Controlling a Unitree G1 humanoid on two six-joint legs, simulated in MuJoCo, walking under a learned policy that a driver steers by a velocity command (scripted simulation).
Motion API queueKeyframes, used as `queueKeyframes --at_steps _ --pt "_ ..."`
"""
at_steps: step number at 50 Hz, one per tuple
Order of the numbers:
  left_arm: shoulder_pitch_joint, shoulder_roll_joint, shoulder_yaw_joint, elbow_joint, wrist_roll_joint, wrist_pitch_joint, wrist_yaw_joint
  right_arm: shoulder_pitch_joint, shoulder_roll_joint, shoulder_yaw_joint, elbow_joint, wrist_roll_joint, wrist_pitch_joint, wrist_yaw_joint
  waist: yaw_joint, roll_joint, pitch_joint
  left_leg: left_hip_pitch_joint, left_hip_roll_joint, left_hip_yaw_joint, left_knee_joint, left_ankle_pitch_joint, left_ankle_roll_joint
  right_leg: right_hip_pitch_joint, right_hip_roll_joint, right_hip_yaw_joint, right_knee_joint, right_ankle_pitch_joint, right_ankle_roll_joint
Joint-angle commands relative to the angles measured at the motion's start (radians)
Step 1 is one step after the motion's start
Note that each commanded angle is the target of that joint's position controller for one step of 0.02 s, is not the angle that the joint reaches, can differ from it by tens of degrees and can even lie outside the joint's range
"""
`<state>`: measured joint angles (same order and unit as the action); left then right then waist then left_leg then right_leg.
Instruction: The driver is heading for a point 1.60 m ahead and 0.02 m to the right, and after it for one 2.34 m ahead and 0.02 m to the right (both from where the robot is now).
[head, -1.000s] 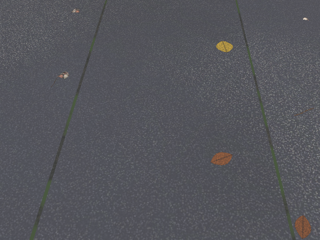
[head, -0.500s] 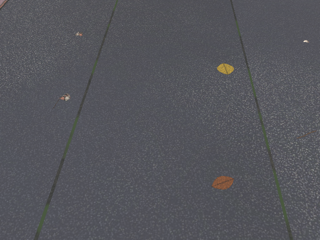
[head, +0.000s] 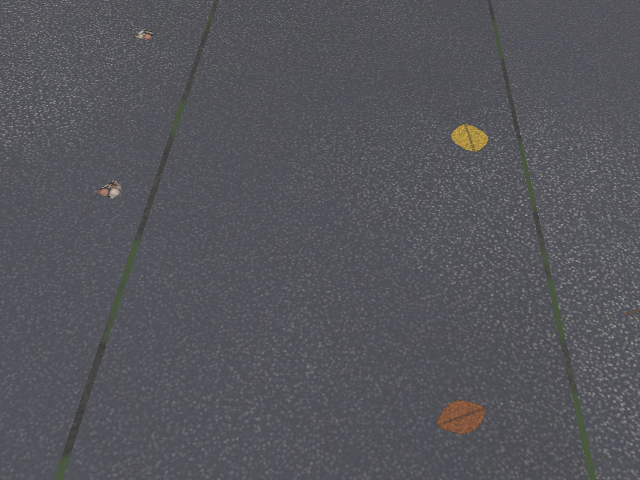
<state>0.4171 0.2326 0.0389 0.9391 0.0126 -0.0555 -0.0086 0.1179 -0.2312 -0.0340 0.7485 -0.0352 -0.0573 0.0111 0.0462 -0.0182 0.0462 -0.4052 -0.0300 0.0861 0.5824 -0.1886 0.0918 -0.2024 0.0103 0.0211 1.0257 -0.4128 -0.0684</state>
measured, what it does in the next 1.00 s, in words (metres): walks ahead: right foot, then left foot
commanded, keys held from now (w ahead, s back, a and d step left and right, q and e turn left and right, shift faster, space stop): w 1.00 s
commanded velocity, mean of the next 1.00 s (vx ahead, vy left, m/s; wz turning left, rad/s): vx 0.49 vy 0.00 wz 0.00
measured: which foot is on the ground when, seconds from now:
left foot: down 0.00-0.50, up 0.52-0.98, down 1.00-1.00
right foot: up 0.00-0.46, down 0.48-1.00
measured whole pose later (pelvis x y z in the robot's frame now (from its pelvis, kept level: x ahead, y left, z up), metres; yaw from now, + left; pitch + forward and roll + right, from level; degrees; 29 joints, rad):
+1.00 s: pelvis +0.56 +0.00 +0.00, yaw +0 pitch +1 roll -2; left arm 0.46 0.20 0.04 1.07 0.02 -0.08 0.01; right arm 0.01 -0.20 -0.03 0.84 -0.03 -0.06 0.02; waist 0.07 0.01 0.05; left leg -0.47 0.02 0.08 0.52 -0.11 0.09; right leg 0.12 0.06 -0.07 0.27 -0.40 -0.04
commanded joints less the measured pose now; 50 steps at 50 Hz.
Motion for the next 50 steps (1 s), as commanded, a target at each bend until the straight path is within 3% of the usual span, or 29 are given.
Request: queueKeyframes --at_steps 1,3,6,12,18,21,22,23,24,25,26,27,28,30,31,33,35,39,41,45,48,49,50 --pt "-0.037 0.091 0.022 -0.087 0.008 -0.016 -0.010 0.142 -0.109 -0.036 0.017 0.017 -0.012 0.000 -0.050 0.077 -0.029 0.314 0.298 -0.458 -0.407 -0.175 0.124 -0.402 -0.086 0.030 0.152 0.124 -0.022" --pt "-0.003 0.069 0.017 -0.061 0.023 0.007 -0.022 0.146 -0.076 -0.026 0.040 0.020 -0.029 -0.002 -0.013 0.098 -0.028 0.230 0.240 -0.328 -0.435 0.005 0.104 -0.319 -0.108 0.016 0.099 0.147 -0.001" --pt "-0.077 0.061 0.017 -0.078 0.024 0.023 -0.031 0.212 -0.092 -0.031 0.081 0.026 -0.046 -0.002 -0.013 0.074 -0.008 0.242 0.224 -0.258 -0.473 0.111 0.119 -0.385 -0.123 -0.009 0.045 0.211 0.023" --pt "-0.334 0.043 0.005 -0.149 0.019 0.022 -0.034 0.327 -0.090 -0.027 0.143 0.031 -0.042 -0.003 -0.068 0.061 0.043 0.323 0.186 -0.164 -0.489 0.249 0.103 -0.488 -0.120 -0.059 -0.222 0.407 0.059" --pt "-0.498 0.044 -0.005 -0.202 0.015 0.013 -0.032 0.423 -0.100 -0.024 0.208 0.016 -0.038 -0.021 -0.108 0.069 0.063 0.491 0.227 -0.145 -0.431 0.436 0.100 -0.467 -0.071 -0.094 -0.418 0.413 0.019" --pt "-0.445 0.061 0.003 -0.193 0.014 0.002 -0.023 0.395 -0.120 -0.027 0.222 0.010 -0.034 -0.030 -0.063 0.085 0.035 0.544 0.244 -0.124 -0.315 0.714 0.081 -0.338 -0.019 -0.115 -0.480 0.296 -0.031" --pt "-0.358 0.077 0.012 -0.166 0.015 -0.003 -0.014 0.384 -0.132 -0.030 0.227 0.007 -0.032 -0.031 -0.024 0.095 -0.014 0.545 0.239 -0.114 -0.210 0.853 0.068 -0.224 0.016 -0.127 -0.496 0.256 -0.051" --pt "-0.199 0.097 0.025 -0.113 0.020 -0.012 -0.003 0.368 -0.135 -0.030 0.230 0.011 -0.028 -0.029 0.044 0.077 -0.097 0.506 0.209 -0.085 -0.031 0.880 0.051 -0.033 0.041 -0.137 -0.555 0.284 -0.078" --pt "-0.018 0.151 0.044 -0.067 0.042 -0.021 0.009 0.359 -0.119 -0.022 0.212 0.020 -0.030 -0.028 0.112 0.045 -0.208 0.321 0.176 -0.063 0.216 0.646 0.037 0.244 -0.083 -0.010 -0.553 0.250 -0.124" --pt "0.092 0.269 0.079 -0.054 0.062 -0.020 0.015 0.470 -0.012 0.000 0.185 0.066 -0.031 -0.014 0.084 -0.190 -0.375 -0.060 0.004 0.003 0.647 0.054 -0.021 0.576 -0.411 0.491 -0.600 0.141 -0.274" --pt "0.030 0.218 0.070 -0.055 0.021 -0.007 0.004 0.431 -0.093 -0.024 0.202 0.036 -0.031 -0.019 0.069 -0.095 -0.361 -0.178 -0.037 -0.135 0.759 -0.307 -0.004 0.527 -0.426 0.681 -0.728 0.148 -0.276" --pt "-0.088 0.178 0.058 -0.064 0.003 -0.005 0.002 0.330 -0.108 -0.033 0.170 0.028 -0.031 -0.018 0.020 -0.054 -0.175 -0.233 0.028 -0.156 0.751 -0.213 0.003 0.365 -0.379 0.493 -0.746 0.132 -0.238" --pt "-0.153 0.115 0.042 -0.071 0.004 -0.011 -0.002 0.283 -0.093 -0.028 0.160 0.025 -0.036 -0.013 -0.003 -0.012 -0.090 -0.211 0.065 -0.149 0.692 -0.143 0.005 0.228 -0.340 0.379 -0.787 0.205 -0.211" --pt "-0.180 0.059 0.026 -0.048 0.000 -0.023 0.001 0.286 -0.059 -0.025 0.167 0.002 -0.015 -0.005 -0.061 -0.032 -0.020 -0.124 0.110 -0.137 0.593 -0.098 -0.008 0.065 -0.252 0.217 -0.841 0.309 -0.148" --pt "-0.165 0.050 0.022 -0.035 0.001 -0.031 0.001 0.299 -0.040 -0.023 0.176 -0.004 -0.002 0.002 -0.073 -0.039 -0.023 -0.091 0.113 -0.128 0.573 -0.087 -0.018 0.035 -0.234 0.179 -0.856 0.348 -0.142" --pt "-0.116 0.071 0.027 -0.005 -0.004 -0.046 0.001 0.273 -0.027 -0.022 0.168 -0.006 0.012 0.013 -0.083 -0.033 -0.015 -0.114 0.122 -0.107 0.536 -0.055 -0.035 0.026 -0.218 0.130 -0.880 0.421 -0.151" --pt "-0.079 0.088 0.031 0.015 -0.004 -0.051 0.000 0.183 -0.032 -0.022 0.140 -0.006 0.018 0.017 -0.074 -0.032 0.017 -0.188 0.143 -0.087 0.466 0.016 -0.054 0.037 -0.206 0.094 -0.910 0.436 -0.153" --pt "-0.017 0.081 0.023 0.042 -0.005 -0.049 0.000 0.003 -0.026 -0.012 0.087 0.006 0.015 0.021 -0.035 -0.035 0.047 -0.223 0.141 -0.046 0.229 0.157 -0.076 0.076 -0.167 0.029 -0.918 0.521 -0.132" --pt "0.020 0.089 0.023 0.057 -0.004 -0.050 0.003 -0.065 -0.017 -0.004 0.070 0.011 0.012 0.021 -0.013 -0.040 0.047 -0.198 0.122 -0.026 0.128 0.200 -0.072 0.110 -0.169 0.013 -0.914 0.555 -0.125" --pt "0.081 0.099 0.022 0.089 0.007 -0.042 0.015 -0.154 -0.036 -0.005 0.038 0.011 0.008 0.016 0.010 -0.045 0.061 -0.209 0.099 -0.020 0.027 0.168 -0.043 0.248 -0.219 0.022 -0.873 0.628 -0.128" --pt "0.054 0.116 0.028 0.098 0.014 -0.036 0.026 -0.105 -0.056 -0.016 0.045 0.009 -0.004 0.010 -0.033 -0.051 0.038 -0.104 0.056 -0.008 -0.037 0.052 0.003 0.308 -0.241 0.005 -0.760 0.854 -0.107" --pt "0.040 0.124 0.030 0.098 0.015 -0.033 0.027 -0.014 -0.070 -0.025 0.075 0.007 -0.010 0.003 -0.073 -0.053 -0.008 0.015 0.022 0.006 -0.064 0.023 0.022 0.303 -0.231 -0.009 -0.653 0.976 -0.095" --pt "0.026 0.119 0.027 0.097 0.012 -0.030 0.025 0.154 -0.091 -0.039 0.134 0.000 -0.021 -0.006 -0.144 -0.020 -0.094 0.222 0.001 0.016 -0.124 0.053 0.050 0.245 -0.189 -0.047 -0.461 0.980 -0.075"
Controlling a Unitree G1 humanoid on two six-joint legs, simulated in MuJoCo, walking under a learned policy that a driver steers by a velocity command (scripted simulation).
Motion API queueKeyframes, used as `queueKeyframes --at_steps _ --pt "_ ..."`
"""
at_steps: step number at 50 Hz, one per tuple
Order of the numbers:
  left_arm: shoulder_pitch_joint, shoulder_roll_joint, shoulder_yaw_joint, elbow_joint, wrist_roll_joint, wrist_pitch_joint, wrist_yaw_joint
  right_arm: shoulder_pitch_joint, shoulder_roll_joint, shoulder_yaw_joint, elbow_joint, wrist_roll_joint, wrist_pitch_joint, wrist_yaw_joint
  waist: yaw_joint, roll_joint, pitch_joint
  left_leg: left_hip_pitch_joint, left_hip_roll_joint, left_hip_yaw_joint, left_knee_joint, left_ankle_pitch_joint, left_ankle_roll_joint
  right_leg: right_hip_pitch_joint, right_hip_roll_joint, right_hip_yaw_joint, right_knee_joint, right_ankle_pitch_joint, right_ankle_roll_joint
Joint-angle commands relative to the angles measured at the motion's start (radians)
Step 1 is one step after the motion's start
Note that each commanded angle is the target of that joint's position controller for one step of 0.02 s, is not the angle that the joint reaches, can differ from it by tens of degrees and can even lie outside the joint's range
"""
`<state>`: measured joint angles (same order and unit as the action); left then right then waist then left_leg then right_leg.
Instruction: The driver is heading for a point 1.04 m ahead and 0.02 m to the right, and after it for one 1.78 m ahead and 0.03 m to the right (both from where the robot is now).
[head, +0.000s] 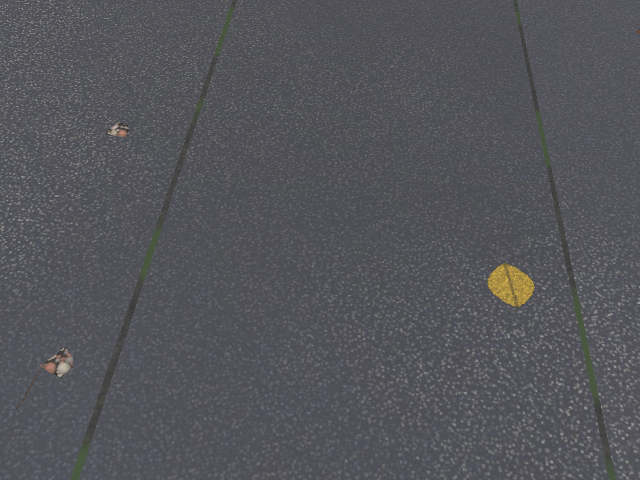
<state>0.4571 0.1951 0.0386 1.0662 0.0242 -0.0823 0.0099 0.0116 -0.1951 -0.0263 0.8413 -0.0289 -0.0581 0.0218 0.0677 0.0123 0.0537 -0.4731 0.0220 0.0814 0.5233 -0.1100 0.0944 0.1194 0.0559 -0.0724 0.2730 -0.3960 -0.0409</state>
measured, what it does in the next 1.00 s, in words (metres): walks ahead: right foot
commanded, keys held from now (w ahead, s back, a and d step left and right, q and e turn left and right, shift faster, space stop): w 0.90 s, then no key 0.10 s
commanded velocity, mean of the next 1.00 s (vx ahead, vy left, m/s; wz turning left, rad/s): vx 0.49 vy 0.00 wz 0.00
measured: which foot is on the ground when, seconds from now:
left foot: down 0.00-0.58, up 0.60-1.00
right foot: down 0.00-0.02, up 0.04-0.56, down 0.58-1.00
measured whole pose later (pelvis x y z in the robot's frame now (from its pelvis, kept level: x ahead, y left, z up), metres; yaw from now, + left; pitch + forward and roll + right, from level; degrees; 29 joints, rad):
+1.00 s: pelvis +0.52 -0.02 +0.02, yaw +0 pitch +0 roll -1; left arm 0.44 0.16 0.03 1.07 0.02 -0.09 0.01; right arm 0.06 -0.20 -0.04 0.92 -0.02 -0.04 0.02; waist 0.05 0.04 0.05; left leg -0.59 0.08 0.04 0.66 -0.03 0.03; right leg 0.04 0.08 -0.09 0.21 -0.25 -0.08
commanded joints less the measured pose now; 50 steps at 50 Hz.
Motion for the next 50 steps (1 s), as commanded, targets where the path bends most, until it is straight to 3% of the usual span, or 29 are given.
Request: queueKeyframes --at_steps 1,2,3,4,5,7,10,13,18,23,26,27,28,29,30,31,32,33,35,38,40,45,50 --pt "-0.017 0.127 0.016 -0.059 -0.009 -0.004 0.003 0.448 -0.198 -0.069 0.083 -0.031 -0.030 -0.029 -0.228 0.025 -0.228 0.562 0.123 -0.170 -0.075 -0.098 0.101 -0.273 -0.187 0.013 0.574 0.688 -0.082" --pt "0.101 0.029 -0.001 -0.077 -0.047 -0.003 -0.008 0.508 -0.297 -0.094 0.094 -0.035 -0.026 -0.028 -0.178 0.264 -0.346 0.819 0.409 -0.673 -0.185 -0.177 0.242 -0.637 0.011 -0.030 0.954 -0.025 -0.035" --pt "0.034 0.134 0.027 -0.066 -0.019 -0.001 -0.004 0.428 -0.247 -0.085 0.084 0.004 -0.011 -0.021 -0.168 0.113 -0.302 0.750 0.375 -0.733 -0.248 -0.199 0.225 -0.730 -0.015 0.121 1.038 -0.100 -0.053" --pt "-0.050 0.135 0.032 -0.094 -0.017 -0.004 -0.008 0.320 -0.195 -0.069 0.069 0.013 -0.011 -0.020 -0.128 0.069 -0.157 0.616 0.340 -0.559 -0.256 -0.173 0.195 -0.766 -0.067 0.127 1.025 -0.008 -0.059" --pt "-0.094 0.115 0.028 -0.102 -0.016 -0.008 -0.012 0.270 -0.137 -0.054 0.067 0.010 -0.019 -0.015 -0.108 0.021 -0.090 0.500 0.297 -0.455 -0.291 -0.069 0.168 -0.739 -0.101 0.124 0.972 0.059 -0.057" --pt "-0.086 0.082 0.026 -0.094 0.009 0.015 -0.021 0.251 -0.079 -0.036 0.091 0.015 -0.031 -0.021 -0.052 0.046 -0.043 0.365 0.215 -0.308 -0.333 0.041 0.110 -0.651 -0.140 0.116 0.878 0.105 -0.039" --pt "-0.106 0.058 0.025 -0.099 0.016 0.042 -0.035 0.319 -0.097 -0.036 0.129 0.021 -0.052 -0.024 -0.033 0.046 -0.033 0.334 0.191 -0.235 -0.368 0.134 0.116 -0.647 -0.145 0.088 0.823 0.143 -0.011" --pt "-0.238 0.066 0.024 -0.144 0.014 0.053 -0.040 0.369 -0.115 -0.038 0.150 0.021 -0.053 -0.025 -0.050 0.039 0.016 0.347 0.176 -0.198 -0.415 0.117 0.118 -0.748 -0.169 0.064 0.719 0.247 0.015" --pt "-0.421 0.052 0.009 -0.205 0.000 0.047 -0.042 0.447 -0.109 -0.030 0.177 0.019 -0.049 -0.025 -0.095 0.044 0.044 0.403 0.150 -0.136 -0.419 0.216 0.101 -0.755 -0.150 0.019 0.468 0.381 0.026" --pt "-0.526 0.065 0.007 -0.250 -0.002 0.037 -0.037 0.517 -0.115 -0.031 0.214 0.007 -0.042 -0.037 -0.123 0.053 0.064 0.553 0.193 -0.126 -0.369 0.331 0.106 -0.763 -0.122 0.001 0.339 0.355 -0.012" --pt "-0.471 0.081 0.016 -0.245 -0.002 0.024 -0.031 0.485 -0.134 -0.038 0.220 0.001 -0.038 -0.045 -0.079 0.060 0.038 0.596 0.208 -0.101 -0.254 0.582 0.084 -0.643 -0.076 -0.019 0.277 0.249 -0.059" --pt "-0.379 0.094 0.025 -0.217 -0.001 0.017 -0.024 0.471 -0.144 -0.041 0.220 0.000 -0.036 -0.046 -0.040 0.064 -0.009 0.590 0.199 -0.087 -0.146 0.711 0.071 -0.524 -0.042 -0.034 0.253 0.221 -0.079" --pt "-0.212 0.112 0.038 -0.159 0.006 0.008 -0.016 0.453 -0.143 -0.040 0.218 0.005 -0.032 -0.043 0.031 0.034 -0.093 0.538 0.160 -0.052 0.041 0.725 0.051 -0.323 -0.017 -0.047 0.191 0.262 -0.104" --pt "-0.026 0.179 0.060 -0.114 0.030 -0.002 -0.004 0.446 -0.118 -0.030 0.193 0.015 -0.034 -0.039 0.093 -0.027 -0.210 0.341 0.116 -0.024 0.310 0.467 0.031 -0.051 -0.170 0.122 0.181 0.200 -0.155" --pt "0.059 0.290 0.088 -0.103 0.041 0.001 -0.004 0.561 -0.014 -0.011 0.171 0.056 -0.033 -0.026 0.053 -0.262 -0.346 -0.032 -0.076 0.024 0.718 -0.225 -0.021 0.237 -0.480 0.633 0.082 0.107 -0.305" --pt "-0.030 0.245 0.081 -0.112 -0.001 0.018 -0.011 0.497 -0.112 -0.038 0.180 0.027 -0.032 -0.028 0.036 -0.136 -0.313 -0.132 -0.072 -0.128 0.820 -0.371 -0.005 0.161 -0.457 0.740 -0.013 0.061 -0.296" --pt "-0.151 0.192 0.065 -0.133 -0.011 0.018 -0.013 0.407 -0.120 -0.044 0.148 0.022 -0.034 -0.026 -0.007 -0.089 -0.151 -0.176 -0.013 -0.137 0.809 -0.284 0.003 0.016 -0.423 0.559 -0.020 0.071 -0.264" --pt "-0.201 0.129 0.048 -0.137 -0.007 0.010 -0.017 0.358 -0.105 -0.041 0.138 0.020 -0.039 -0.023 -0.026 -0.035 -0.083 -0.149 0.022 -0.136 0.752 -0.217 0.004 -0.104 -0.380 0.455 -0.054 0.168 -0.235" --pt "-0.210 0.067 0.027 -0.109 -0.010 -0.004 -0.011 0.368 -0.068 -0.039 0.144 -0.004 -0.017 -0.016 -0.084 -0.058 -0.031 -0.052 0.062 -0.131 0.648 -0.173 -0.011 -0.247 -0.297 0.299 -0.092 0.300 -0.171" --pt "-0.133 0.089 0.027 -0.073 -0.013 -0.024 -0.007 0.357 -0.042 -0.037 0.140 -0.013 0.012 -0.002 -0.103 -0.061 -0.027 -0.046 0.066 -0.102 0.586 -0.143 -0.037 -0.272 -0.271 0.225 -0.117 0.411 -0.173" --pt "-0.100 0.111 0.030 -0.062 -0.013 -0.027 -0.007 0.270 -0.050 -0.037 0.109 -0.013 0.021 0.002 -0.095 -0.060 0.003 -0.115 0.085 -0.085 0.520 -0.081 -0.056 -0.265 -0.264 0.199 -0.149 0.401 -0.177" --pt "-0.019 0.104 0.020 -0.043 -0.013 -0.023 -0.008 0.062 -0.048 -0.025 0.039 0.002 0.020 0.008 -0.047 -0.064 0.042 -0.169 0.083 -0.041 0.263 0.068 -0.082 -0.208 -0.231 0.136 -0.168 0.481 -0.157" --pt "0.038 0.091 0.007 -0.007 -0.004 -0.016 0.003 0.021 -0.028 -0.009 0.038 0.009 0.004 -0.011 -0.029 -0.093 0.022 -0.034 0.004 0.014 0.090 0.103 -0.053 -0.130 -0.220 0.050 -0.026 0.925 -0.122"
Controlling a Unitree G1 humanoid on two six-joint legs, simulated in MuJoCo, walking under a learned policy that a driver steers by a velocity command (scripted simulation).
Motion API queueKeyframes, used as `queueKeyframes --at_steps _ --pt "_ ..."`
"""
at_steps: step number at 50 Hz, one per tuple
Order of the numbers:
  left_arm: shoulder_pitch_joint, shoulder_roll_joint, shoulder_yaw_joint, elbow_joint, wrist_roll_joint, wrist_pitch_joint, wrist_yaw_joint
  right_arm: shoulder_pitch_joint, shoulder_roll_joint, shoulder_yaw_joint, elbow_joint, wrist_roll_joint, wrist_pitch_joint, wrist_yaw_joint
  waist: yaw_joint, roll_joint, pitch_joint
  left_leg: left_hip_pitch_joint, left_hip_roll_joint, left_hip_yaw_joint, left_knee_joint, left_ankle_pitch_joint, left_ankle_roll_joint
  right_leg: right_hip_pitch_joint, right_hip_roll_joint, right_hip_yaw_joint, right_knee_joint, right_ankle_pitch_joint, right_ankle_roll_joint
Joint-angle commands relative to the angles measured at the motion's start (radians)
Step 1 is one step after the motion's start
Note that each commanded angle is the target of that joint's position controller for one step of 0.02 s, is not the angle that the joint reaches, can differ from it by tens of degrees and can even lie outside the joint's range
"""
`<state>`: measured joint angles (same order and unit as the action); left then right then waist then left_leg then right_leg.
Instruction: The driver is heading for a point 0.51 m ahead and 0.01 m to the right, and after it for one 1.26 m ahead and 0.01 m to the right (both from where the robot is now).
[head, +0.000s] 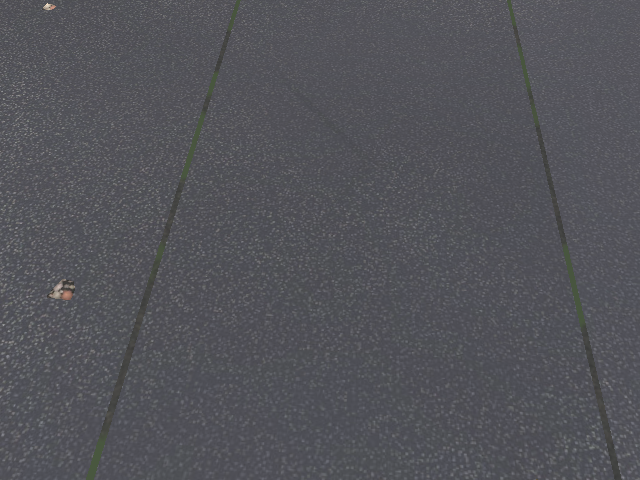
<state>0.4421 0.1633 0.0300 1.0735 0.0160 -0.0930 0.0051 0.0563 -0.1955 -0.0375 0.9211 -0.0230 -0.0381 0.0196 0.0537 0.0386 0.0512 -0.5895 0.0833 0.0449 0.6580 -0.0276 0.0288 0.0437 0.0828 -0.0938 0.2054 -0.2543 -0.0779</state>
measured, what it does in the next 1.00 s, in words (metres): walks ahead: left foot, then right foot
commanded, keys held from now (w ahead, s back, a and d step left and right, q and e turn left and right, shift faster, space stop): no key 1.00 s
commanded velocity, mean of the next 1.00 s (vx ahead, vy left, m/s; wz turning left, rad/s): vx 0.08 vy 0.00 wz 0.00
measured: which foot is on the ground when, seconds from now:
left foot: up 0.00-0.08, down 0.10-1.00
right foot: down 0.00-0.10, up 0.12-0.44, down 0.46-1.00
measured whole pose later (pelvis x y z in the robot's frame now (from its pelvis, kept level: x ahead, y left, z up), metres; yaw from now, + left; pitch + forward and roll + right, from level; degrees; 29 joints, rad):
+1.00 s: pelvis +0.14 +0.00 +0.00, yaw +0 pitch -1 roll +0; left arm 0.32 0.12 -0.01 1.14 0.01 -0.02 0.04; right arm 0.30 -0.13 0.00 1.15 -0.01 -0.01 -0.04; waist -0.01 0.00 0.02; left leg -0.21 -0.01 0.07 0.38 -0.15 0.03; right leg -0.12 0.02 -0.03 0.39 -0.25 -0.02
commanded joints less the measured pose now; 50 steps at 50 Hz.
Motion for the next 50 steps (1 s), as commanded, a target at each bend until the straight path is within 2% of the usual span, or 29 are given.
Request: queueKeyframes --at_steps 1,3,4,5,6,7,8,9,10,11,13,16,19,22,23,24,25,26,27,29,33,50 --pt "0.046 0.126 0.016 -0.010 0.006 -0.003 0.011 -0.007 -0.037 0.000 -0.036 0.003 -0.021 -0.013 -0.023 -0.133 0.016 0.112 -0.068 0.045 -0.064 -0.003 0.025 -0.036 -0.253 0.075 0.078 0.822 -0.080" --pt "0.012 0.140 0.020 -0.011 0.007 0.000 0.020 0.108 -0.071 -0.012 0.007 -0.003 -0.035 -0.025 -0.071 -0.143 -0.023 0.228 -0.104 0.036 -0.135 -0.038 0.057 -0.005 -0.255 0.089 0.205 0.902 -0.060" --pt "-0.008 0.145 0.021 -0.010 -0.002 0.004 0.022 0.217 -0.083 -0.019 0.047 -0.011 -0.050 -0.031 -0.125 -0.105 -0.062 0.351 -0.111 0.039 -0.249 0.074 0.073 -0.016 -0.226 0.073 0.343 0.854 -0.037" --pt "0.011 0.130 0.015 -0.022 -0.014 0.001 0.024 0.327 -0.140 -0.033 0.079 -0.028 -0.066 -0.037 -0.146 -0.047 -0.149 0.566 0.010 -0.051 -0.223 0.447 0.095 -0.141 -0.186 0.056 0.513 0.611 -0.007" --pt "0.150 0.036 -0.004 -0.020 -0.051 0.008 0.027 0.404 -0.210 -0.048 0.086 -0.039 -0.064 -0.036 -0.108 0.144 -0.323 0.872 0.315 -0.320 -0.117 0.972 0.252 -0.377 -0.064 0.004 0.851 -0.115 0.026" --pt "0.185 0.078 0.011 0.014 -0.059 0.028 0.031 0.383 -0.178 -0.041 0.075 0.020 -0.047 -0.028 -0.112 0.122 -0.442 0.870 0.369 -0.439 -0.162 1.003 0.349 -0.427 -0.007 0.107 0.993 -0.401 0.037" --pt "0.100 0.109 0.022 0.001 -0.025 0.042 0.030 0.283 -0.143 -0.031 0.053 0.033 -0.037 -0.026 -0.087 0.042 -0.319 0.714 0.314 -0.354 -0.233 0.793 0.326 -0.450 -0.050 0.148 1.011 -0.353 0.042" --pt "0.013 0.089 0.021 -0.018 0.001 0.047 0.024 0.196 -0.092 -0.014 0.043 0.027 -0.032 -0.031 -0.070 0.029 -0.185 0.575 0.264 -0.296 -0.294 0.617 0.287 -0.474 -0.074 0.145 0.972 -0.301 0.047" --pt "-0.020 0.072 0.021 -0.021 0.011 0.055 0.020 0.156 -0.052 0.001 0.044 0.021 -0.029 -0.039 -0.044 0.019 -0.106 0.454 0.216 -0.228 -0.347 0.518 0.245 -0.444 -0.103 0.149 0.898 -0.259 0.057" --pt "-0.019 0.063 0.022 -0.020 0.019 0.069 0.016 0.146 -0.038 0.009 0.052 0.018 -0.027 -0.048 -0.020 0.036 -0.079 0.365 0.175 -0.176 -0.373 0.463 0.209 -0.376 -0.117 0.145 0.824 -0.218 0.065" --pt "0.032 0.025 0.012 0.012 0.018 0.095 0.017 0.151 -0.046 0.012 0.064 0.005 -0.028 -0.049 0.006 0.037 -0.099 0.296 0.136 -0.122 -0.385 0.407 0.189 -0.275 -0.100 0.112 0.737 -0.188 0.075" --pt "-0.015 0.028 0.005 0.014 0.012 0.119 0.031 0.169 -0.079 0.010 0.076 -0.002 -0.028 -0.044 -0.006 0.057 -0.109 0.289 0.125 -0.133 -0.415 0.152 0.180 -0.255 -0.102 0.094 0.569 -0.166 0.077" --pt "-0.066 0.048 0.002 0.014 0.007 0.128 0.034 0.176 -0.094 0.006 0.086 0.003 -0.006 -0.043 -0.024 0.077 -0.085 0.243 0.118 -0.172 -0.469 -0.239 0.158 -0.224 -0.104 0.079 0.463 -0.095 0.069" --pt "-0.058 0.041 -0.008 0.030 0.015 0.116 0.032 0.172 -0.086 0.006 0.093 0.018 0.018 -0.046 -0.011 0.022 -0.019 0.153 0.097 -0.189 -0.480 -0.481 0.088 -0.132 -0.116 0.085 0.260 0.021 0.047" --pt "-0.055 0.056 -0.010 0.027 0.021 0.106 0.034 0.192 -0.078 0.006 0.099 0.017 0.023 -0.046 -0.019 -0.012 0.011 0.149 0.078 -0.183 -0.463 -0.493 0.050 -0.137 -0.162 0.142 0.174 0.025 0.038" --pt "-0.085 0.090 -0.008 0.019 0.015 0.097 0.036 0.234 -0.061 0.005 0.103 0.025 0.030 -0.045 -0.064 -0.077 0.048 0.182 0.019 -0.140 -0.446 -0.426 0.023 -0.233 -0.201 0.212 0.129 -0.063 0.023" --pt "-0.103 0.077 -0.012 0.026 -0.001 0.089 0.034 0.238 -0.044 0.009 0.112 0.024 0.034 -0.043 -0.072 -0.140 0.068 0.303 -0.014 -0.098 -0.398 -0.306 0.016 -0.364 -0.205 0.231 0.082 -0.145 0.022" --pt "-0.119 0.056 -0.019 0.025 -0.004 0.079 0.033 0.253 -0.036 0.010 0.122 0.018 0.034 -0.041 -0.086 -0.153 0.051 0.406 -0.015 -0.089 -0.355 -0.217 0.016 -0.415 -0.208 0.236 0.043 -0.160 0.033" --pt "-0.132 0.057 -0.019 0.024 -0.008 0.073 0.034 0.273 -0.032 0.012 0.134 0.014 0.033 -0.041 -0.096 -0.146 0.036 0.456 -0.012 -0.088 -0.338 -0.175 0.016 -0.425 -0.204 0.230 0.029 -0.142 0.042" --pt "-0.127 0.060 -0.018 0.025 -0.011 0.067 0.038 0.281 -0.047 0.010 0.146 0.009 0.027 -0.041 -0.093 -0.104 0.019 0.458 0.000 -0.099 -0.341 -0.157 0.021 -0.378 -0.189 0.209 0.043 -0.074 0.045" --pt "-0.081 0.047 -0.021 0.039 -0.007 0.070 0.037 0.271 -0.031 0.018 0.164 0.014 0.022 -0.046 -0.070 -0.052 0.020 0.408 0.006 -0.103 -0.360 -0.167 0.018 -0.307 -0.181 0.191 0.073 -0.009 0.033" --pt "-0.044 0.028 -0.031 0.065 -0.008 0.071 0.040 0.313 -0.008 0.029 0.221 0.015 0.024 -0.058 -0.064 -0.044 0.025 0.422 0.013 -0.102 -0.339 -0.090 0.015 -0.262 -0.177 0.175 0.087 0.076 0.026"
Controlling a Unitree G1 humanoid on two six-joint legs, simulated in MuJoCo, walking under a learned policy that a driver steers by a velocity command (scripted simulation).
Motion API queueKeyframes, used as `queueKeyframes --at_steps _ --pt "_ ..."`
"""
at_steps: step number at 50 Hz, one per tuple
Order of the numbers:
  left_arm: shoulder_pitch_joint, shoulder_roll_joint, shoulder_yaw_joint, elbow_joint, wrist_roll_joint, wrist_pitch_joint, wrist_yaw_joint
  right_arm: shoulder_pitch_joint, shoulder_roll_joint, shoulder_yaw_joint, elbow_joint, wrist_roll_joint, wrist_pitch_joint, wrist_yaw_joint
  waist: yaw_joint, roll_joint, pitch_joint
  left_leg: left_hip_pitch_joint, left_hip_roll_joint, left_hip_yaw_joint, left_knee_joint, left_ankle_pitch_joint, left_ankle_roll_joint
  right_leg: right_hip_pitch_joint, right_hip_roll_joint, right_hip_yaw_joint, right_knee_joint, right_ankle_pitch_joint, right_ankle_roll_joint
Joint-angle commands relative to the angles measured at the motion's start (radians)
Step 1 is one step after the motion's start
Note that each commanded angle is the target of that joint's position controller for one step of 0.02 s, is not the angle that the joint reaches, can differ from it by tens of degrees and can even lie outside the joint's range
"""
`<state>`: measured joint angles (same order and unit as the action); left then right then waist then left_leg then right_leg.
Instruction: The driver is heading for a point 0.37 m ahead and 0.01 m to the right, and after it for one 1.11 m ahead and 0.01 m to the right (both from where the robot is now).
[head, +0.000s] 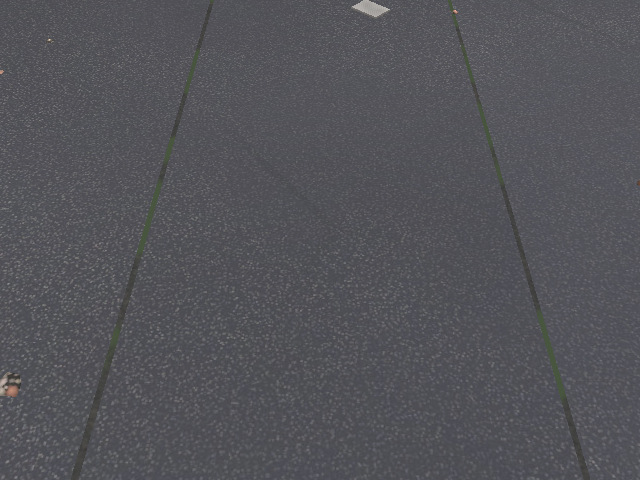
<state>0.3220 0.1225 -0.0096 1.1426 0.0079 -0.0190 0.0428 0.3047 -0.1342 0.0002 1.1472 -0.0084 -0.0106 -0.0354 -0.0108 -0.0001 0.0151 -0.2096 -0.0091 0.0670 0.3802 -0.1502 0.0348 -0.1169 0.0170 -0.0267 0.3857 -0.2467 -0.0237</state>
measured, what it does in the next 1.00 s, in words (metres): walks ahead: right foot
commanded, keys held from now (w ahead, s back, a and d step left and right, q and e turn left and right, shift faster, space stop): w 0.14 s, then no key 0.86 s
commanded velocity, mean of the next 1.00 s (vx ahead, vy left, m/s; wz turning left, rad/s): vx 0.07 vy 0.00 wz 0.00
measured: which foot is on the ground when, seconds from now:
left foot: down 0.00-1.00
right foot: down 0.00-0.28, up 0.30-0.48, down 0.50-1.00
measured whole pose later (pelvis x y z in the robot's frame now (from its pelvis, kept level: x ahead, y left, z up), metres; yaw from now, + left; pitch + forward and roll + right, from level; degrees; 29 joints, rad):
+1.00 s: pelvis +0.11 +0.01 +0.00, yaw +0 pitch -2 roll +0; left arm 0.28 0.13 0.00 1.16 0.01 -0.01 0.05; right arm 0.31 -0.13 0.00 1.15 -0.01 -0.02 -0.05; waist 0.00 0.00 0.05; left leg -0.05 -0.02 0.06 0.36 -0.29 0.04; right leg -0.10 0.01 -0.04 0.38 -0.25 -0.02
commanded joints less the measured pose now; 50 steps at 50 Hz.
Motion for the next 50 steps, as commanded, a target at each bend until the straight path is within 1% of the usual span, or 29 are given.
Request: queueKeyframes --at_steps 1,3,4,5,6,7,8,9,10,11,12,13,14,15,16,17,19,23,24,25,26,27,28,29,31,32,34,39,50 --pt "0.089 0.067 0.008 0.001 0.001 -0.003 0.002 0.071 -0.067 -0.008 -0.001 -0.001 -0.002 -0.003 0.002 -0.006 0.043 0.048 0.095 -0.119 -0.061 -0.035 0.010 -0.095 -0.102 0.105 -0.100 -0.003 -0.031" --pt "0.102 0.098 0.023 -0.002 0.004 0.004 0.001 0.070 -0.086 -0.019 -0.008 -0.002 0.004 0.000 0.006 -0.026 0.064 0.006 0.050 -0.090 -0.010 -0.265 0.027 -0.124 -0.079 0.109 -0.091 -0.256 -0.058" --pt "0.102 0.112 0.030 -0.012 0.006 0.009 -0.002 0.065 -0.090 -0.024 -0.017 -0.006 0.008 0.004 0.010 -0.042 0.101 -0.050 0.035 -0.082 0.016 -0.386 0.039 -0.153 -0.085 0.136 -0.101 -0.395 -0.080" --pt "0.117 0.116 0.034 -0.018 0.007 0.012 -0.004 0.049 -0.084 -0.025 -0.031 -0.010 0.009 0.009 0.021 -0.054 0.148 -0.117 0.024 -0.078 0.046 -0.439 0.045 -0.167 -0.108 0.179 -0.125 -0.489 -0.102" --pt "0.148 0.124 0.040 -0.015 0.006 0.011 -0.006 0.024 -0.064 -0.022 -0.048 -0.012 0.005 0.015 0.039 -0.083 0.178 -0.189 0.007 -0.058 0.107 -0.421 0.042 -0.138 -0.151 0.247 -0.164 -0.542 -0.129" --pt "0.184 0.144 0.050 -0.006 0.005 0.009 -0.005 -0.009 -0.040 -0.018 -0.068 -0.019 -0.003 0.022 0.056 -0.134 0.189 -0.253 -0.017 -0.006 0.205 -0.329 0.032 -0.087 -0.222 0.342 -0.227 -0.575 -0.163" --pt "0.174 0.151 0.055 -0.005 0.007 0.006 -0.001 -0.025 -0.026 -0.015 -0.082 -0.030 -0.012 0.024 0.054 -0.148 0.206 -0.276 0.002 0.008 0.270 -0.224 0.031 -0.072 -0.283 0.393 -0.247 -0.490 -0.190" --pt "0.155 0.139 0.054 -0.011 0.010 0.001 0.000 -0.025 -0.032 -0.017 -0.087 -0.027 -0.022 0.023 0.044 -0.117 0.193 -0.270 0.021 -0.008 0.292 -0.199 0.033 -0.066 -0.292 0.382 -0.236 -0.353 -0.196" --pt "0.129 0.135 0.053 -0.017 0.013 -0.006 0.000 0.003 -0.034 -0.019 -0.085 -0.021 -0.032 0.023 0.019 -0.095 0.167 -0.231 0.024 -0.014 0.269 -0.200 0.037 -0.061 -0.276 0.336 -0.198 -0.211 -0.185" --pt "0.096 0.133 0.050 -0.020 0.013 -0.012 -0.001 0.052 -0.025 -0.018 -0.078 -0.016 -0.042 0.021 -0.014 -0.107 0.153 -0.141 0.024 -0.009 0.179 -0.187 0.043 -0.090 -0.254 0.280 -0.130 -0.044 -0.165" --pt "0.076 0.110 0.044 -0.021 0.011 -0.017 -0.003 0.104 -0.024 -0.020 -0.057 -0.009 -0.049 0.017 -0.040 -0.082 0.132 -0.018 0.007 -0.004 0.085 -0.122 0.043 -0.129 -0.206 0.209 -0.065 0.076 -0.126" --pt "0.078 0.091 0.039 -0.021 0.011 -0.023 -0.005 0.154 -0.049 -0.027 -0.041 -0.010 -0.056 0.009 -0.046 -0.037 0.110 0.102 0.047 -0.072 0.034 -0.012 0.039 -0.187 -0.154 0.144 0.016 0.114 -0.081" --pt "0.097 0.049 0.029 -0.037 0.005 -0.027 -0.007 0.179 -0.127 -0.043 -0.040 -0.006 -0.059 0.002 -0.025 0.092 0.091 0.172 0.153 -0.227 -0.014 0.115 0.069 -0.265 -0.043 0.037 0.133 0.016 -0.036" --pt "0.127 0.031 0.022 -0.030 0.002 -0.020 -0.003 0.244 -0.144 -0.045 -0.021 -0.002 -0.050 0.000 -0.047 0.198 0.037 0.220 0.273 -0.354 -0.047 0.279 0.151 -0.275 -0.008 -0.017 0.241 -0.158 -0.009" --pt "0.106 0.065 0.029 -0.030 -0.004 -0.011 0.001 0.249 -0.087 -0.026 -0.018 -0.011 -0.048 -0.002 -0.048 0.172 0.038 0.217 0.329 -0.401 -0.060 0.434 0.193 -0.282 -0.013 -0.015 0.323 -0.265 -0.004" --pt "0.081 0.060 0.029 -0.034 -0.003 -0.004 0.002 0.221 -0.071 -0.017 -0.026 -0.017 -0.049 -0.006 -0.038 0.121 0.048 0.202 0.325 -0.369 -0.056 0.522 0.202 -0.287 -0.021 0.006 0.373 -0.312 -0.001" --pt "0.063 0.036 0.024 -0.035 -0.001 0.003 -0.004 0.159 -0.079 -0.007 -0.045 -0.021 -0.051 -0.019 -0.002 0.076 0.033 0.184 0.293 -0.289 -0.054 0.608 0.177 -0.257 -0.047 0.027 0.362 -0.272 0.004" --pt "0.095 0.028 0.014 -0.011 -0.014 0.016 0.001 0.082 -0.071 0.009 -0.052 -0.007 -0.042 -0.024 0.049 0.093 -0.002 0.117 0.194 -0.142 -0.022 0.617 0.103 -0.073 -0.036 -0.004 0.140 -0.046 0.019" --pt "0.105 0.025 0.010 -0.005 -0.012 0.018 0.003 0.075 -0.075 0.008 -0.050 0.001 -0.037 -0.022 0.061 0.082 -0.005 0.075 0.177 -0.124 -0.017 0.531 0.081 -0.002 -0.045 0.001 0.058 0.095 0.019" --pt "0.091 0.043 0.010 -0.007 -0.005 0.019 0.004 0.081 -0.080 0.004 -0.048 0.008 -0.034 -0.019 0.053 0.073 0.001 0.032 0.153 -0.122 -0.030 0.354 0.052 0.047 -0.068 0.030 0.022 0.191 0.016" --pt "0.071 0.075 0.013 -0.020 0.007 0.017 0.003 0.090 -0.083 0.000 -0.050 0.009 -0.031 -0.016 0.035 0.056 0.017 -0.020 0.126 -0.122 -0.052 0.152 0.036 0.077 -0.112 0.072 0.007 0.249 0.012" --pt "0.051 0.101 0.018 -0.017 0.006 0.018 0.002 0.118 -0.061 -0.003 -0.044 0.008 -0.027 -0.013 0.007 -0.023 0.079 -0.025 0.086 -0.106 -0.079 0.073 0.031 0.031 -0.129 0.084 0.036 0.305 0.000" --pt "0.024 0.083 0.017 -0.014 0.000 0.020 0.002 0.145 -0.032 0.002 -0.026 0.003 -0.022 -0.015 0.003 -0.062 0.110 0.001 0.080 -0.101 -0.082 0.079 0.026 -0.008 -0.127 0.087 0.036 0.287 -0.009" --pt "0.018 0.061 0.013 -0.016 -0.002 0.017 0.001 0.143 -0.040 -0.001 -0.018 -0.001 -0.019 -0.019 0.013 -0.047 0.120 0.030 0.084 -0.103 -0.065 0.133 0.026 -0.026 -0.124 0.087 0.025 0.290 -0.009" --pt "0.029 0.064 0.012 -0.008 -0.002 0.009 0.007 0.135 -0.057 -0.008 -0.019 -0.001 -0.020 -0.018 0.015 -0.039 0.078 0.089 0.100 -0.106 -0.038 0.248 0.028 -0.011 -0.123 0.086 0.011 0.348 -0.013" --pt "0.030 0.072 0.014 -0.006 -0.005 0.004 0.010 0.133 -0.056 -0.008 -0.020 0.000 -0.021 -0.017 0.012 -0.034 0.057 0.106 0.105 -0.106 -0.036 0.268 0.026 0.003 -0.123 0.084 0.009 0.364 -0.016" --pt "0.020 0.081 0.017 -0.006 -0.007 0.001 0.013 0.127 -0.053 -0.009 -0.017 0.002 -0.020 -0.017 0.008 -0.019 0.040 0.121 0.106 -0.104 -0.038 0.269 0.023 0.019 -0.124 0.083 0.006 0.378 -0.019" --pt "0.014 0.078 0.017 -0.001 -0.005 0.003 0.014 0.112 -0.053 -0.010 -0.009 0.000 -0.012 -0.019 0.007 -0.001 0.042 0.134 0.108 -0.099 -0.047 0.251 0.020 0.018 -0.125 0.082 -0.009 0.370 -0.022" --pt "0.033 0.075 0.015 0.014 -0.002 0.005 0.012 0.098 -0.061 -0.007 0.002 0.000 -0.005 -0.020 0.007 0.002 0.058 0.129 0.113 -0.102 -0.061 0.192 0.020 0.008 -0.122 0.083 -0.037 0.320 -0.023"
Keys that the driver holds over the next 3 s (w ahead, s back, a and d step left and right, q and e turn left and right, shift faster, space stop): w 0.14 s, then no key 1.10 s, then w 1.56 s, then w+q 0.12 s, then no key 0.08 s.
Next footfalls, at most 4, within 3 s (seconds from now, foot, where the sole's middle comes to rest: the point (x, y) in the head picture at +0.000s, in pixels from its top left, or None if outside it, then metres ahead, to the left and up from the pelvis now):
0.50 right None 0.12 -0.10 -0.78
1.60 right None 0.25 -0.13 -0.78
2.10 left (323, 452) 0.60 0.02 -0.78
2.66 right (390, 327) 0.92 -0.15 -0.78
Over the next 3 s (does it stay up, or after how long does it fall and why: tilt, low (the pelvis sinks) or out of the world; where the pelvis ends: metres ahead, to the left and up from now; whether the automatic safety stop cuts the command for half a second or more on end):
stays up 0.92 -0.10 0.00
